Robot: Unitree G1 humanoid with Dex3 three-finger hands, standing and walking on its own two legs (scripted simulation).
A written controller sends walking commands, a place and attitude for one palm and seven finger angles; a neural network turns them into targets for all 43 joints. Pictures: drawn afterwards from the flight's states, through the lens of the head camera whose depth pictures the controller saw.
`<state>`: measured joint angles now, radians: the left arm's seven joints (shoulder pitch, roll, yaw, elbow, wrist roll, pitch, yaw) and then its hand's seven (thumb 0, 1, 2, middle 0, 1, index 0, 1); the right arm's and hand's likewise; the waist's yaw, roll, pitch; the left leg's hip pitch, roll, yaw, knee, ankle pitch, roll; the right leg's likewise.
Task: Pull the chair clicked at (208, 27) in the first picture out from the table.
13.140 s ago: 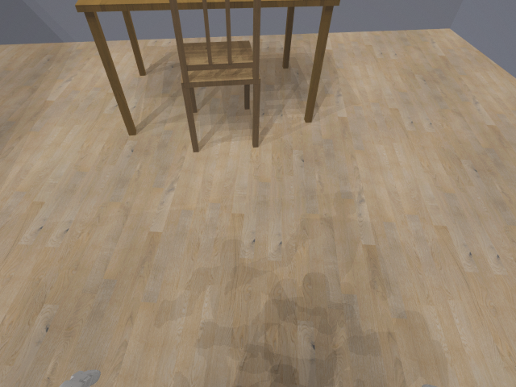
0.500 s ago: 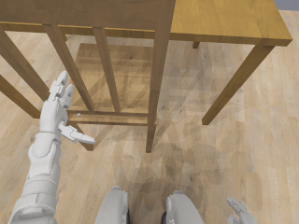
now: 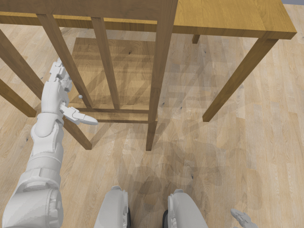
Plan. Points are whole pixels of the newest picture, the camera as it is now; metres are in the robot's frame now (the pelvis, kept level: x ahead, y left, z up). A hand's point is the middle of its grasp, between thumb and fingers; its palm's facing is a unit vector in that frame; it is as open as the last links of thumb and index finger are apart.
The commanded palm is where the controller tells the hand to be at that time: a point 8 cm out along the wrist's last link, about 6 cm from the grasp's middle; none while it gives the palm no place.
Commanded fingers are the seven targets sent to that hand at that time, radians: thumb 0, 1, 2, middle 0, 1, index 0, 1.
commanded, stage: push the fingers through the gap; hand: left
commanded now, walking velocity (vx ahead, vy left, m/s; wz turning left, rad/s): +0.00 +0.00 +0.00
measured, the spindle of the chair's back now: (74, 73) +0.49 +0.20 +0.05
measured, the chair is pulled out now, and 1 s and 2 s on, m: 0.00 0.00 0.03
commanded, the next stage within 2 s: hook a spindle and tug to test in 0.52 s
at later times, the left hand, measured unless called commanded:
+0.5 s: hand (83, 89) +0.46 +0.18 +0.03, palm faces -0.01 -1.00 -0.05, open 16.9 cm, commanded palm +0.44 +0.22 +0.03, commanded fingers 0.00 -0.50 0.30 -0.06 -0.08 -0.06 -0.08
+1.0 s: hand (83, 91) +0.45 +0.18 +0.03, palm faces -0.02 -1.00 -0.04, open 15.2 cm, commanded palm +0.43 +0.22 +0.03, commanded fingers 0.00 -0.22 0.42 -0.41 -1.18 -0.41 -1.18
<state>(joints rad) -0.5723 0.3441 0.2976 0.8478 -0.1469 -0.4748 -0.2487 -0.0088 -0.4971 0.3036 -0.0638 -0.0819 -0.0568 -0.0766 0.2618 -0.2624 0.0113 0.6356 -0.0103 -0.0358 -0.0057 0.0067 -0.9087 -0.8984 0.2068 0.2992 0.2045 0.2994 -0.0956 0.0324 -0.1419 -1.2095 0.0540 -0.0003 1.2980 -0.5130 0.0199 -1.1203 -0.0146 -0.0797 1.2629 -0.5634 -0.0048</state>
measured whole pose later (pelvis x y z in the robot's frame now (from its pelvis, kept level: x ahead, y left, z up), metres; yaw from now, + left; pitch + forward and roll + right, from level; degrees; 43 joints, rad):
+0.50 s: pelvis +0.01 +0.00 +0.00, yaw -1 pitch +26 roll -3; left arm -0.62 0.37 0.33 0.90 -0.13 -0.49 -0.23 -0.01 -0.50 0.30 -0.06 -0.08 -0.06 -0.08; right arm 0.29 -0.26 0.01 0.63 -0.02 0.02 0.01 0.01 -0.91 -0.90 0.21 0.30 0.20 0.30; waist -0.12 0.03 -0.14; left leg -1.22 0.06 0.01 1.29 -0.52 0.02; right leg -1.14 -0.01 -0.07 1.26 -0.57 -0.01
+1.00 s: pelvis +0.00 +0.00 +0.00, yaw +0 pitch +25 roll -3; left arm -0.61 0.35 0.31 0.88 -0.14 -0.49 -0.23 -0.01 -0.48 0.31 -0.25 -0.67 -0.24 -0.66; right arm 0.26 -0.25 0.01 0.62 -0.01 0.01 0.01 0.00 -0.91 -0.90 0.21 0.30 0.20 0.30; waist -0.10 0.03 -0.14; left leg -1.22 0.06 0.00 1.30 -0.52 0.02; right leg -1.13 -0.01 -0.08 1.26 -0.57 -0.01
